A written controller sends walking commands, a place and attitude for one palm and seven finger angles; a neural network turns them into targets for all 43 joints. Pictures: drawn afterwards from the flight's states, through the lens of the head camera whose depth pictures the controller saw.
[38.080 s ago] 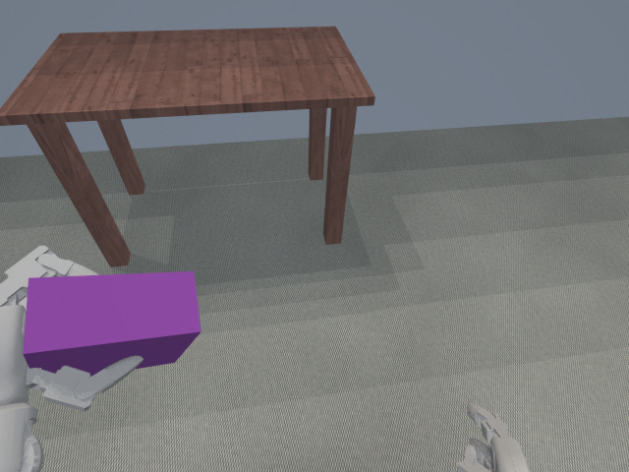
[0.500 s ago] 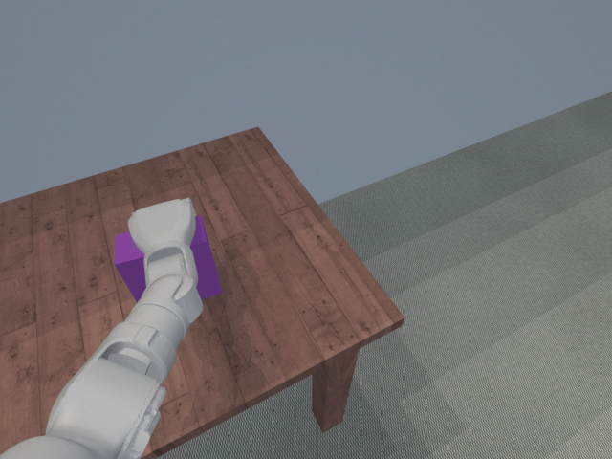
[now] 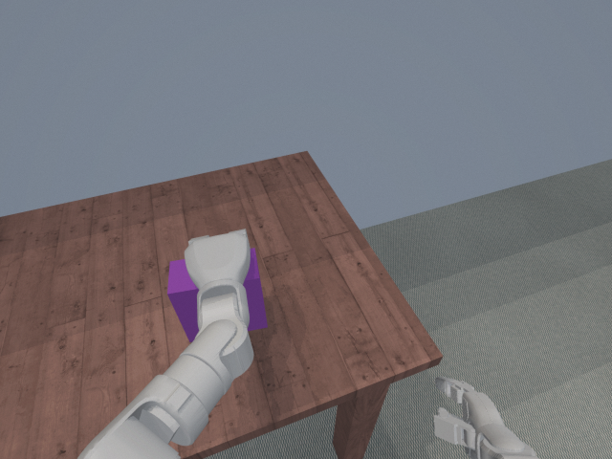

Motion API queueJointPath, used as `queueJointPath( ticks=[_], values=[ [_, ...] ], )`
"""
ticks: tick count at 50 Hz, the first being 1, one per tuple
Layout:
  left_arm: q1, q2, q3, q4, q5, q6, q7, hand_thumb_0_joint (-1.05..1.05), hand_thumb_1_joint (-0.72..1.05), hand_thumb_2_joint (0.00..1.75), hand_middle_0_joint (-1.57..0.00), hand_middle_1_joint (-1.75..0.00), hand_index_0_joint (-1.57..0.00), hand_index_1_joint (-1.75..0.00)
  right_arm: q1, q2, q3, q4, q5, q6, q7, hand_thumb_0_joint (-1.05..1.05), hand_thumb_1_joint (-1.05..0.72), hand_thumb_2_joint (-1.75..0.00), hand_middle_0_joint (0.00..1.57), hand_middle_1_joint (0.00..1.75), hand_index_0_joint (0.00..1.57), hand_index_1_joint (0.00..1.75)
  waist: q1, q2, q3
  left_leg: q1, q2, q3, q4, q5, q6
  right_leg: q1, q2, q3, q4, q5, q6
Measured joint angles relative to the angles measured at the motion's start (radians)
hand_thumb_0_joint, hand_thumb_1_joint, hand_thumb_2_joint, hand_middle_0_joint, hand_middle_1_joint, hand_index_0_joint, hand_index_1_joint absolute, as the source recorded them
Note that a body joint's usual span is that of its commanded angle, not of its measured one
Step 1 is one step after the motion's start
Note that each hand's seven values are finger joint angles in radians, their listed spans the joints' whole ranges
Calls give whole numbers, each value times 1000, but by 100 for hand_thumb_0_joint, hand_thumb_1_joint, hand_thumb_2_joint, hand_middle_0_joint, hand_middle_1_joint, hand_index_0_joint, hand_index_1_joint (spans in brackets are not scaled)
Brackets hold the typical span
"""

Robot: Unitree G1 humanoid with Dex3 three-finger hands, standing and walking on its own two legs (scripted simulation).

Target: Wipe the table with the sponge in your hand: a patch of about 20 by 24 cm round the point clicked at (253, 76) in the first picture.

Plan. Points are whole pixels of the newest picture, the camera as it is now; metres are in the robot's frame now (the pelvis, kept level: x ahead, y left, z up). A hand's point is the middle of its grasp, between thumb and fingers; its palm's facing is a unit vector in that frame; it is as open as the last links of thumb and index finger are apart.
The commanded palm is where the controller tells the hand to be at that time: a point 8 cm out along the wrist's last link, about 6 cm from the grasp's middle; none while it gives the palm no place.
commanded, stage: wipe back along the third lane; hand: left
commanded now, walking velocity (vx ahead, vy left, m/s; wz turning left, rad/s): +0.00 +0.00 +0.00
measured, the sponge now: (224, 304) +0.35 +0.18 -0.02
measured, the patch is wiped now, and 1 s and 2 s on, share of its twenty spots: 0.95 0.95 0.95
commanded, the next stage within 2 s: slide back across to the middle lane in 1.34 s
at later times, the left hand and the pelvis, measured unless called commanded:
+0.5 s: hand (244, 316) +0.30 +0.13 +0.04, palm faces -0.01 -0.06 -1.00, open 10.0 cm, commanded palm +0.24 +0.11 +0.07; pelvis -0.03 -0.03 +0.00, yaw -1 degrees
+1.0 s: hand (251, 336) +0.27 +0.11 +0.03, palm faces +0.00 -0.08 -1.00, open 10.0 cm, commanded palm +0.22 +0.10 +0.07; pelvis -0.02 -0.06 +0.00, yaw -2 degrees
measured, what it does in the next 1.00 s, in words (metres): shifts its weight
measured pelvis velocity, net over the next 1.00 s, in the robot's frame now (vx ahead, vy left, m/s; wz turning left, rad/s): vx -0.02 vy -0.06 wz -0.03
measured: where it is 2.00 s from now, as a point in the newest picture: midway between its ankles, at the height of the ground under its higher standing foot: outside the picture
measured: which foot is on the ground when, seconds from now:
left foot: down 0.00-1.00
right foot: down 0.00-1.00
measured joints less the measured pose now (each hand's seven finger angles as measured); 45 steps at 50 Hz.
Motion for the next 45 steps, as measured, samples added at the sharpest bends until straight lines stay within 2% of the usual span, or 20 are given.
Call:
queueJointPath(
  ticks=[5,11,23,31,45],
  values=[
    [65,4,-38,-93,13,23,-13,0,-47,107,-65,-143,-69,-139,-15,-8,4,-11,5,11,13,1,-91,-90,20,30,19,30,5,6,8,12,1,-1,7,-3,-4,11,0,-2,11,-8,-2],
    [98,-1,-50,-134,15,42,-23,0,-47,107,-65,-143,-69,-139,-26,-6,11,-10,7,12,16,1,-91,-90,20,30,19,30,9,12,17,19,6,2,12,2,-12,9,4,1,30,-11,-5],
    [131,11,-19,-140,5,39,-30,1,-47,107,-65,-143,-69,-140,0,-12,19,1,13,4,-2,1,-91,-90,20,30,19,30,-4,16,32,38,25,4,-5,28,-40,10,23,3,46,2,-30],
    [192,35,11,-183,-3,12,-29,0,-47,107,-65,-143,-69,-140,30,-32,9,1,15,-4,-13,1,-91,-90,20,30,19,30,-13,26,31,56,40,5,-25,41,-57,18,38,5,41,10,-47],
    [306,65,30,-292,-2,-14,-40,1,-47,107,-65,-143,-69,-140,16,-47,-4,-8,18,-32,-15,1,-91,-90,20,30,19,30,-9,41,36,96,57,9,-48,39,-63,50,55,10,26,8,-66]
  ],
)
